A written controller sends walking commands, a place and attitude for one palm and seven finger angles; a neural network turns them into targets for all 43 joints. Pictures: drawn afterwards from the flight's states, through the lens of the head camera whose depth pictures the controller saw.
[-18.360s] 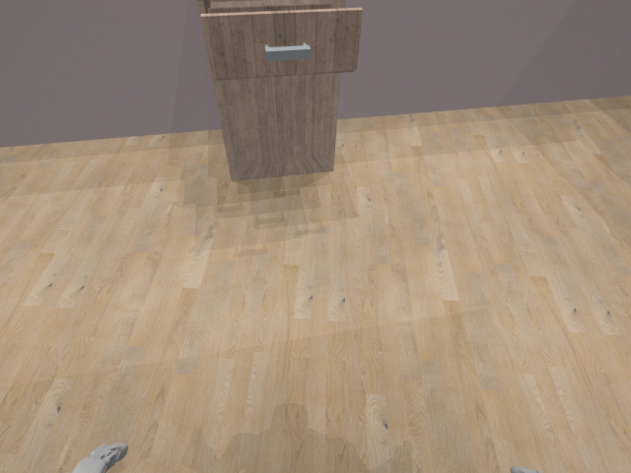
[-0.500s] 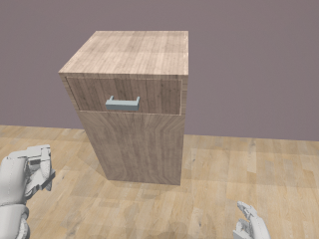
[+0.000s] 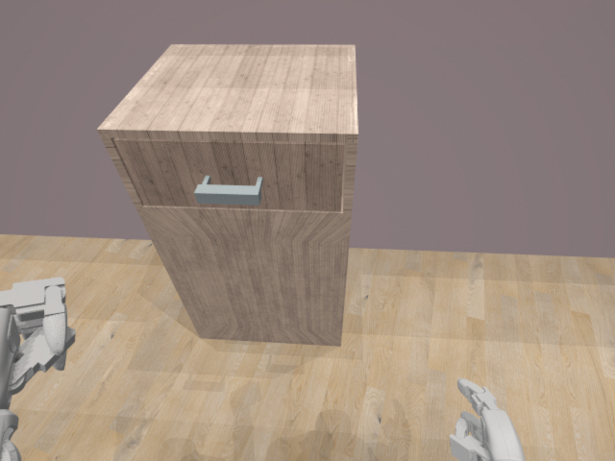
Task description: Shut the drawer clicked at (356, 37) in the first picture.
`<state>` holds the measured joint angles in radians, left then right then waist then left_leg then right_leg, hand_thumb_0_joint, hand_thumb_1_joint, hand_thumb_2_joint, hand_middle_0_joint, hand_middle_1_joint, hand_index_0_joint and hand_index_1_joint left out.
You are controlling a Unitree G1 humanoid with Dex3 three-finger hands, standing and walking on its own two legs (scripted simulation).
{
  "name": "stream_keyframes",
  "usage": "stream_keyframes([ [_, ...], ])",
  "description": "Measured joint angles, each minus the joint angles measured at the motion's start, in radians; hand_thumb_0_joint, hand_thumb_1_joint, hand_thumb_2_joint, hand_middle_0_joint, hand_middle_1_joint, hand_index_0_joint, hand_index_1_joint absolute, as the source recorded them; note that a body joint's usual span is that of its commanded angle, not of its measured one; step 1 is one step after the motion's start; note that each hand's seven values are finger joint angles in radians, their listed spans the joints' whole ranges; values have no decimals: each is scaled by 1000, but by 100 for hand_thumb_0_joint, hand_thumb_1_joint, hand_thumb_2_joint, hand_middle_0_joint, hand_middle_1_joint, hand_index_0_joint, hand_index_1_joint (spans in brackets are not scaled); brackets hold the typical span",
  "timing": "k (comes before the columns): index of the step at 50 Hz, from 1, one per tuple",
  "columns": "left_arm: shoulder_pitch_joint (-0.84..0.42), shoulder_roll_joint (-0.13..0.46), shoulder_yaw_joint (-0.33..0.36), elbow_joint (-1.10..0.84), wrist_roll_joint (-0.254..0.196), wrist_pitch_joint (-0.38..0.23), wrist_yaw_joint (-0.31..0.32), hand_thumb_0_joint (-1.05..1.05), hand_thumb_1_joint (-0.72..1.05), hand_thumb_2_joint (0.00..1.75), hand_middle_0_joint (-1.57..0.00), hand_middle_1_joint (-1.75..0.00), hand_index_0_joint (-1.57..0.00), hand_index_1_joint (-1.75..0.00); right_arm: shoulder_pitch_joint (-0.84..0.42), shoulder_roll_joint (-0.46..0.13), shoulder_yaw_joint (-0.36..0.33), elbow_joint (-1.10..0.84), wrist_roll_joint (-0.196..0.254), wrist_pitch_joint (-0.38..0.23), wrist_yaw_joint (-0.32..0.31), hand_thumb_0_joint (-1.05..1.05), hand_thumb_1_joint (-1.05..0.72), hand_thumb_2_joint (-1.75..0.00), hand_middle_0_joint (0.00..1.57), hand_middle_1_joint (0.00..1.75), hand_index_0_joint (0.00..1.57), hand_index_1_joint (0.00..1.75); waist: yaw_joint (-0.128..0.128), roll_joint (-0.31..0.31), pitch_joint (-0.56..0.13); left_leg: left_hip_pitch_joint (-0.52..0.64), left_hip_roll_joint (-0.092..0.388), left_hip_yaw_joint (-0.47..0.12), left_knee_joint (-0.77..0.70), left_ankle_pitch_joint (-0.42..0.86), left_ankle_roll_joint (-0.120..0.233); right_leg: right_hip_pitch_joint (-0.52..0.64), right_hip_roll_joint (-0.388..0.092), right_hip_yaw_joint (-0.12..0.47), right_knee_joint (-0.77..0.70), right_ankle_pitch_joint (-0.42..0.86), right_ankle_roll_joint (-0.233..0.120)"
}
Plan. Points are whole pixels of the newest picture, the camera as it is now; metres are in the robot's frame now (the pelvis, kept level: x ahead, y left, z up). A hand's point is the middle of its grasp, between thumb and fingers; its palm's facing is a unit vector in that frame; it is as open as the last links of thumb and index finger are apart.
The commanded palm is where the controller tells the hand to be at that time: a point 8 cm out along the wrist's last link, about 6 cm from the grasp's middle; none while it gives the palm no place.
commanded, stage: step back with the hand held close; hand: left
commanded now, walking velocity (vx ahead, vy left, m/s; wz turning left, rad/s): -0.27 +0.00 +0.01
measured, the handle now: (231, 187) +0.63 +0.22 -0.02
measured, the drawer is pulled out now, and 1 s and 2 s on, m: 0.00 0.00 0.00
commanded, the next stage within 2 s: stop stepping back and stand still in 0.98 s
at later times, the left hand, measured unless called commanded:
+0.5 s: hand out of the picture +0.11 +0.27 +0.16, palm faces +0.35 -0.79 -0.51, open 3.3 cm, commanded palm +0.06 +0.30 +0.17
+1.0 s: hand out of the picture +0.01 +0.27 +0.16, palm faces +0.38 -0.78 -0.51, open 3.3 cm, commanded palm -0.05 +0.30 +0.17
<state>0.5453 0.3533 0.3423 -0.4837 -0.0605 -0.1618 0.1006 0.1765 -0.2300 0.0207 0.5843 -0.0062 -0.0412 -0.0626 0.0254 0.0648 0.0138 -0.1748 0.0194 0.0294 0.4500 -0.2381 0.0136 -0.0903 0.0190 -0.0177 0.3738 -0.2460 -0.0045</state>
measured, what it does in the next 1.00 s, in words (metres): walks backwards: right foot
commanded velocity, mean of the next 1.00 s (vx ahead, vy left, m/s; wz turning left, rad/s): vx -0.32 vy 0.00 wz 0.00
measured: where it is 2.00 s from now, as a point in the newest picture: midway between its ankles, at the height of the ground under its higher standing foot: outside the picture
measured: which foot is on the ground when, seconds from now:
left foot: down 0.00-1.00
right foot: down 0.00-0.74, up 0.76-0.96, down 0.98-1.00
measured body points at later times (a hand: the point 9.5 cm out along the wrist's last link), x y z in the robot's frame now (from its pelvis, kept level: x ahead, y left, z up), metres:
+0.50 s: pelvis -0.07 +0.02 -0.01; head -0.06 +0.02 +0.44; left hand +0.09 +0.31 +0.18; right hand +0.12 -0.21 -0.08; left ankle +0.00 +0.11 -0.74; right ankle -0.03 -0.12 -0.74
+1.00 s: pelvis -0.18 +0.02 -0.02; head -0.14 +0.04 +0.42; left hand -0.02 +0.31 +0.18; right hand +0.01 -0.20 -0.10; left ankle +0.00 +0.11 -0.74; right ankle -0.28 -0.11 -0.75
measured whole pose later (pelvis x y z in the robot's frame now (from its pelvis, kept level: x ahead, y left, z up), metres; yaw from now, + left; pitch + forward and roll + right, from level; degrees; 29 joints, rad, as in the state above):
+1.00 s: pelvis -0.18 +0.02 -0.02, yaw +1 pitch +4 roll -3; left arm 0.67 0.44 0.46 -0.62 -0.06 -0.31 0.14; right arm 0.19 -0.18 -0.01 0.60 -0.02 -0.11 -0.04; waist 0.02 0.01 -0.01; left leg -0.61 0.05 0.06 0.47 0.01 0.03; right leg -0.15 0.07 0.01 0.48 -0.44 -0.02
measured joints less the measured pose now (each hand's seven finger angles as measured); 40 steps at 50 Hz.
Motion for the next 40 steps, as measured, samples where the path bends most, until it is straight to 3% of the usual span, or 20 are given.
stream_keyframes([
  [6, 52, 13, -6, -2, -2, -8, -7, 2, 89, 90, -141, -160, -141, -160, -16, -12, -32, -29, 8, 59, 2, 1, -91, -90, 20, 30, 20, 30, -26, -7, 19, -46, -17, 20, -24, 31, 17, -64, -18, 18, 5, 21, 18],
  [12, 100, 54, 4, -58, -3, -7, 1, 2, 89, 90, -141, -160, -141, -160, -3, -1, -39, -49, 17, 82, -6, 1, -91, -90, 20, 30, 20, 30, -26, -38, 35, -90, -26, 27, -15, 51, 28, -116, -28, 24, 31, 33, 29],
  [18, 100, 73, 33, -102, 4, -33, 16, 2, 89, 90, -141, -160, -141, -160, 2, 11, -31, -61, 16, 63, -10, 1, -91, -90, 20, 30, 20, 30, -19, -51, 34, -129, -32, 25, 16, 67, 38, -158, -34, 21, 73, 42, 35],
  [25, 81, 41, 43, -72, 29, -67, 24, 2, 89, 90, -141, -160, -141, -160, -4, 14, -22, -70, 17, 24, -10, 1, -91, -90, 20, 30, 20, 30, -19, -29, 32, -190, -28, 17, 82, 76, 47, -215, -32, 12, 138, 51, 35],
  [33, 76, 5, 11, -94, 36, -91, 42, 2, 89, 90, -141, -160, -141, -160, 28, 8, -26, -29, 3, -5, -7, 1, -90, -90, 20, 30, 20, 30, -13, -36, 26, -267, -22, -7, 167, -37, 31, -253, -18, 0, 134, 94, 26],
  [36, 64, 12, 4, -109, 34, -103, 54, 2, 89, 90, -141, -160, -141, -160, 38, 4, -29, -10, 0, -4, -12, 1, -90, -90, 20, 30, 20, 30, -24, -47, 30, -278, -22, -14, 165, -2, 32, -263, -16, -3, 136, 96, 29],
  [38, 48, 24, 11, -108, 38, -108, 57, 2, 89, 90, -141, -160, -141, -160, 42, 3, -31, -6, 0, -8, -19, 1, -91, -90, 20, 30, 20, 30, -38, -44, 37, -282, -16, -21, 146, 53, 47, -279, -1, 3, 164, 23, 34],
  [40, 24, 49, 30, -100, 53, -110, 54, 2, 89, 90, -141, -160, -141, -160, 51, 9, -37, -7, -2, -19, -25, 1, -91, -90, 20, 30, 20, 30, -59, -32, 43, -291, -7, -36, 120, 107, 60, -303, 36, 23, 300, -42, 36],
])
